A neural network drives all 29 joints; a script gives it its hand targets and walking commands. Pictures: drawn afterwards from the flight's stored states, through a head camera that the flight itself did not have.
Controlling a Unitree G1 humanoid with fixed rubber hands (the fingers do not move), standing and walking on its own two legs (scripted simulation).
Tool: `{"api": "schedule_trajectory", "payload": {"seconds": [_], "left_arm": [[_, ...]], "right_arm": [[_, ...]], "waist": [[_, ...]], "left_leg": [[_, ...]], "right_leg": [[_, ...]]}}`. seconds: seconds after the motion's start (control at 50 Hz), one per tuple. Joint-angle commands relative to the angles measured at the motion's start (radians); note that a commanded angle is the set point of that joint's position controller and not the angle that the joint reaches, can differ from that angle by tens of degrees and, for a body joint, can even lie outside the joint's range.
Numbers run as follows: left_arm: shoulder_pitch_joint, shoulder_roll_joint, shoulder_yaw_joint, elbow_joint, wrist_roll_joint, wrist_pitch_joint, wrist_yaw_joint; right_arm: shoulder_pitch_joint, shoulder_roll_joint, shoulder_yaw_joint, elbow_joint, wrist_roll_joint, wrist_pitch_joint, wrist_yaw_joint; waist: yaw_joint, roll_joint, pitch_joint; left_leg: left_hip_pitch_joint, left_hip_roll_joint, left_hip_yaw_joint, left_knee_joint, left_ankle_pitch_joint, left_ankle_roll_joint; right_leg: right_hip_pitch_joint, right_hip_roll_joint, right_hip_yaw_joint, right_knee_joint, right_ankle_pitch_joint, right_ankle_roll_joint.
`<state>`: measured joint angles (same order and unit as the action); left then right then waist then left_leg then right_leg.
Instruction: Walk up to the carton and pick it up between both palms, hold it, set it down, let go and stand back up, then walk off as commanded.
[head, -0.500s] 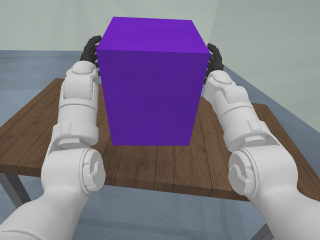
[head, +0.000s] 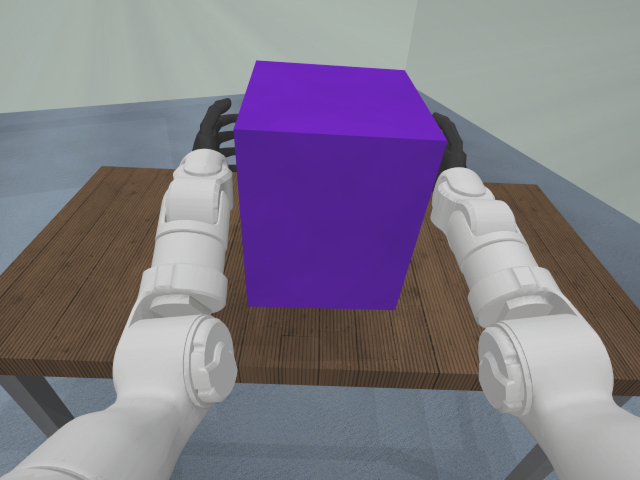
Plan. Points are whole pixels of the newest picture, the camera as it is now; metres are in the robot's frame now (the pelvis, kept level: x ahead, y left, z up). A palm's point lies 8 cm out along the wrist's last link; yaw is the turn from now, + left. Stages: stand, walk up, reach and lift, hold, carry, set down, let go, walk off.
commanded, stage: set down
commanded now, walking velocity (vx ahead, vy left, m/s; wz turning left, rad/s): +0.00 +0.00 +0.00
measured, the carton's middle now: (326, 187) +0.43 -0.01 +0.21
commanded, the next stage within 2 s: none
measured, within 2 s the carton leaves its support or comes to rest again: neither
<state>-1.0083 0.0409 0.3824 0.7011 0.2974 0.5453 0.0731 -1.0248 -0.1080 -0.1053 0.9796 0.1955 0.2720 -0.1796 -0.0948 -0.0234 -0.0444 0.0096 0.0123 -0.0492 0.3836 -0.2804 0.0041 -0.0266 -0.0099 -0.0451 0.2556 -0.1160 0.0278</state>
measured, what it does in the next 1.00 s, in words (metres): stands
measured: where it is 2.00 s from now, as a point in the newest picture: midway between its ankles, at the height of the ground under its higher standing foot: outside the picture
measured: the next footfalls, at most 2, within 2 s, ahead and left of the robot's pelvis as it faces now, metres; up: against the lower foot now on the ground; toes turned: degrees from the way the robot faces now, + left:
none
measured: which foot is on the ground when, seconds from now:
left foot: down 0.00-1.00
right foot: down 0.00-1.00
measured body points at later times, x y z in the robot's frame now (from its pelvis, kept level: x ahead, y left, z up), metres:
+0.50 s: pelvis +0.01 +0.00 +0.00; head -0.05 +0.02 +0.45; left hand +0.44 +0.12 +0.23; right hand +0.41 -0.17 +0.22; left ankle -0.04 +0.11 -0.75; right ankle +0.02 -0.14 -0.75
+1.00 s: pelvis +0.01 +0.00 +0.00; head -0.03 +0.03 +0.45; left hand +0.45 +0.13 +0.19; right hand +0.42 -0.16 +0.19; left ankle -0.04 +0.11 -0.75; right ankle +0.02 -0.14 -0.75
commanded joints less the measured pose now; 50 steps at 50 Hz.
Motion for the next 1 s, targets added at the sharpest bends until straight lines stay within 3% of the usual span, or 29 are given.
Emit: {"api": "schedule_trajectory", "payload": {"seconds": [0.0,0.02,0.08,0.1,0.12,0.16,0.18,0.26,0.28,0.32,0.36,0.38,0.4,0.42,0.46,0.52,0.54,0.56,0.58,0.6,0.68,0.8,0.82,0.84,0.86,0.88,0.9,0.92,0.98], "left_arm": [[-0.73,-0.614,-0.36,-0.101,-0.171,-0.064,-0.175],[-0.743,-0.629,-0.432,-0.17,-0.203,-0.081,-0.174],[-0.752,-0.623,-0.404,-0.132,-0.193,-0.085,-0.169],[-0.733,-0.637,-0.409,-0.148,-0.192,-0.082,-0.172],[-0.725,-0.64,-0.418,-0.125,-0.186,-0.084,-0.178],[-0.774,-0.656,-0.465,-0.157,-0.216,-0.104,-0.174],[-0.75,-0.643,-0.444,-0.099,-0.207,-0.104,-0.181],[-0.733,-0.62,-0.367,-0.062,-0.176,-0.107,-0.186],[-0.68,-0.626,-0.334,0.003,-0.144,-0.106,-0.192],[-0.73,-0.619,-0.363,-0.066,-0.155,-0.121,-0.192],[-0.681,-0.617,-0.292,-0.038,-0.131,-0.119,-0.184],[-0.675,-0.595,-0.305,-0.013,-0.146,-0.124,-0.188],[-0.639,-0.61,-0.284,-0.001,-0.134,-0.116,-0.187],[-0.625,-0.575,-0.256,0.067,-0.121,-0.118,-0.194],[-0.667,-0.559,-0.255,0.03,-0.131,-0.129,-0.187],[-0.701,-0.584,-0.261,0.043,-0.131,-0.157,-0.173],[-0.671,-0.579,-0.26,0.039,-0.13,-0.162,-0.17],[-0.73,-0.61,-0.298,-0.028,-0.155,-0.182,-0.158],[-0.715,-0.604,-0.277,0.042,-0.148,-0.189,-0.16],[-0.751,-0.635,-0.326,0.003,-0.153,-0.204,-0.155],[-0.794,-0.62,-0.296,0.067,-0.147,-0.236,-0.147],[-0.75,-0.631,-0.294,0.137,-0.139,-0.274,-0.15],[-0.768,-0.653,-0.3,0.12,-0.144,-0.288,-0.149],[-0.757,-0.623,-0.293,0.123,-0.143,-0.295,-0.149],[-0.736,-0.628,-0.289,0.153,-0.13,-0.289,-0.153],[-0.738,-0.598,-0.249,0.177,-0.121,-0.282,-0.159],[-0.711,-0.61,-0.242,0.204,-0.113,-0.278,-0.165],[-0.716,-0.607,-0.257,0.176,-0.12,-0.278,-0.162],[-0.693,-0.618,-0.25,0.174,-0.118,-0.289,-0.164]], "right_arm": [[-0.886,0.596,0.168,-0.366,0.027,-0.098,0.097],[-0.866,0.595,0.199,-0.393,0.03,-0.112,0.099],[-0.859,0.592,0.187,-0.345,0.027,-0.096,0.094],[-0.81,0.602,0.167,-0.312,0.006,-0.093,0.092],[-0.847,0.595,0.178,-0.336,0.006,-0.096,0.089],[-0.851,0.614,0.158,-0.353,0.006,-0.106,0.086],[-0.837,0.594,0.125,-0.328,-0.017,-0.101,0.087],[-0.821,0.625,0.105,-0.296,-0.037,-0.092,0.095],[-0.81,0.608,0.11,-0.261,-0.041,-0.087,0.094],[-0.837,0.611,0.13,-0.325,-0.037,-0.112,0.111],[-0.816,0.636,0.151,-0.303,-0.037,-0.103,0.119],[-0.863,0.634,0.165,-0.346,-0.017,-0.112,0.119],[-0.848,0.632,0.168,-0.341,-0.018,-0.115,0.117],[-0.873,0.629,0.159,-0.309,-0.03,-0.111,0.124],[-0.869,0.642,0.151,-0.309,-0.038,-0.115,0.129],[-0.857,0.627,0.132,-0.294,-0.064,-0.136,0.138],[-0.856,0.626,0.13,-0.29,-0.066,-0.144,0.137],[-0.839,0.645,0.132,-0.305,-0.074,-0.154,0.143],[-0.868,0.617,0.107,-0.26,-0.091,-0.154,0.143],[-0.846,0.644,0.095,-0.286,-0.105,-0.175,0.149],[-0.78,0.615,-0.005,-0.109,-0.19,-0.179,0.163],[-0.791,0.645,-0.026,-0.136,-0.211,-0.216,0.163],[-0.765,0.643,-0.036,-0.113,-0.225,-0.223,0.168],[-0.75,0.656,-0.031,-0.13,-0.23,-0.223,0.162],[-0.733,0.648,-0.053,-0.097,-0.236,-0.215,0.163],[-0.751,0.641,-0.04,-0.093,-0.223,-0.206,0.164],[-0.736,0.632,-0.066,-0.076,-0.251,-0.205,0.163],[-0.752,0.636,-0.06,-0.095,-0.25,-0.202,0.167],[-0.804,0.658,-0.042,-0.206,-0.249,-0.233,0.171]], "waist": [[-0.03,0.06,-0.414],[-0.049,0.084,-0.48],[-0.043,0.083,-0.454],[-0.08,0.108,-0.413],[-0.073,0.108,-0.431],[-0.104,0.151,-0.466],[-0.119,0.121,-0.414],[-0.077,0.081,-0.397],[-0.057,0.125,-0.324],[-0.044,0.117,-0.416],[0.015,0.068,-0.391],[-0.002,0.029,-0.449],[0.013,0.044,-0.403],[0.019,-0.008,-0.352],[0.032,0.007,-0.382],[0.017,0.024,-0.403],[0.041,0.037,-0.408],[0.016,0.034,-0.475],[0.016,0.027,-0.419],[-0.01,0.074,-0.5],[-0.024,0.092,-0.424],[-0.033,0.099,-0.494],[-0.043,0.162,-0.476],[-0.038,0.106,-0.511],[-0.045,0.127,-0.448],[-0.028,0.096,-0.395],[-0.046,0.129,-0.384],[-0.033,0.085,-0.385],[-0.003,0.055,-0.467]], "left_leg": [[-0.007,-0.064,0.049,-0.019,0.527,-0.078],[0.018,-0.069,0.049,0.003,0.576,-0.094],[0.015,-0.062,0.037,-0.007,0.559,-0.093],[0.005,-0.062,0.036,-0.004,0.577,-0.099],[0.012,-0.064,0.036,-0.004,0.575,-0.101],[0.032,-0.069,0.031,0.016,0.604,-0.109],[-0.004,-0.068,0.026,-0.006,0.524,-0.106],[-0.053,-0.074,0.036,-0.021,0.52,-0.093],[-0.069,-0.076,0.046,-0.039,0.474,-0.088],[-0.058,-0.071,0.047,-0.029,0.509,-0.091],[-0.072,-0.074,0.047,-0.019,0.536,-0.09],[-0.072,-0.072,0.045,-0.016,0.521,-0.083],[-0.087,-0.067,0.055,-0.027,0.534,-0.077],[-0.11,-0.069,0.049,-0.046,0.451,-0.066],[-0.118,-0.065,0.053,-0.058,0.435,-0.061],[-0.094,-0.066,0.058,-0.045,0.463,-0.069],[-0.081,-0.065,0.063,-0.046,0.478,-0.067],[-0.045,-0.059,0.056,-0.025,0.536,-0.076],[-0.059,-0.057,0.055,-0.035,0.509,-0.074],[-0.029,-0.054,0.053,-0.02,0.527,-0.091],[-0.011,-0.037,0.059,-0.038,0.49,-0.094],[-0.037,-0.049,0.067,-0.012,0.569,-0.102],[-0.015,-0.048,0.066,-0.006,0.606,-0.118],[-0.034,-0.054,0.07,0.003,0.598,-0.112],[-0.047,-0.048,0.07,-0.011,0.593,-0.111],[-0.087,-0.058,0.07,-0.024,0.523,-0.099],[-0.083,-0.055,0.08,-0.033,0.516,-0.104],[-0.095,-0.046,0.073,-0.036,0.521,-0.099],[-0.1,-0.054,0.079,-0.024,0.565,-0.092]], "right_leg": [[0.239,0.083,-0.06,0.04,0.309,-0.007],[0.243,0.082,-0.057,0.046,0.349,-0.005],[0.238,0.08,-0.058,0.053,0.343,-0.013],[0.211,0.081,-0.057,0.047,0.351,-0.016],[0.225,0.078,-0.05,0.038,0.339,-0.013],[0.225,0.071,-0.062,0.047,0.376,-0.015],[0.207,0.071,-0.064,0.032,0.343,-0.008],[0.254,0.075,-0.053,0.056,0.362,-0.001],[0.231,0.061,-0.043,0.042,0.333,-0.004],[0.259,0.067,-0.058,0.063,0.365,0.002],[0.283,0.075,-0.046,0.064,0.392,0.006],[0.29,0.072,-0.045,0.068,0.42,0.01],[0.287,0.074,-0.043,0.065,0.433,0.01],[0.279,0.072,-0.042,0.049,0.367,0.01],[0.281,0.067,-0.048,0.051,0.356,0.007],[0.265,0.066,-0.054,0.055,0.37,0.006],[0.249,0.07,-0.056,0.057,0.36,0.006],[0.235,0.075,-0.064,0.063,0.376,0.003],[0.203,0.074,-0.063,0.049,0.338,-0.002],[0.201,0.082,-0.067,0.046,0.321,-0.009],[0.118,0.071,-0.075,0.023,0.197,-0.023],[0.193,0.071,-0.067,0.052,0.355,-0.006],[0.189,0.069,-0.073,0.051,0.359,-0.012],[0.215,0.068,-0.07,0.062,0.385,-0.006],[0.205,0.069,-0.063,0.053,0.375,-0.002],[0.211,0.063,-0.058,0.046,0.356,0.002],[0.22,0.055,-0.061,0.049,0.349,-0.001],[0.222,0.068,-0.062,0.054,0.335,0.003],[0.278,0.072,-0.065,0.067,0.42,0.007]]}}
